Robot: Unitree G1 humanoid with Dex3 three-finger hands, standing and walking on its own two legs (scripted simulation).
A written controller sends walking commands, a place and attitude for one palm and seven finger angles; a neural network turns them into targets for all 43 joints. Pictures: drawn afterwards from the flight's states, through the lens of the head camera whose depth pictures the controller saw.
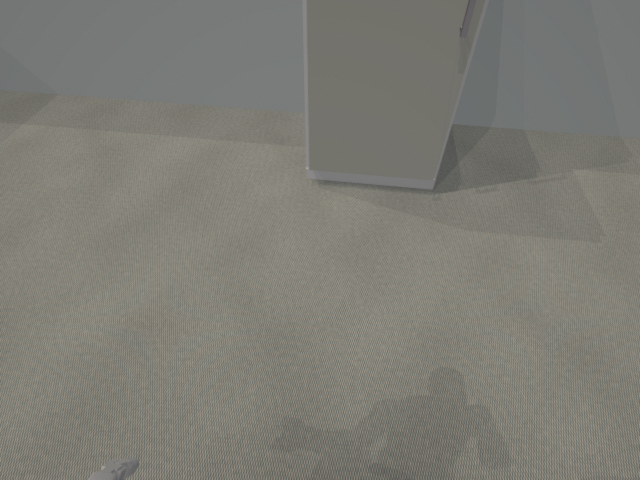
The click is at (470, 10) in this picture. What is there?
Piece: fridge door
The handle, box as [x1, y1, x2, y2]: [460, 0, 476, 37]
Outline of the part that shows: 476,0 469,0 464,20 462,25 460,26 461,37 466,36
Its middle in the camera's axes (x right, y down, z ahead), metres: +0.47 -0.77 +1.19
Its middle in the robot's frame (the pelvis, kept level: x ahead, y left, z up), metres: +1.45 -0.40 +0.11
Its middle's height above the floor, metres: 0.88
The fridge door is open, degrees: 0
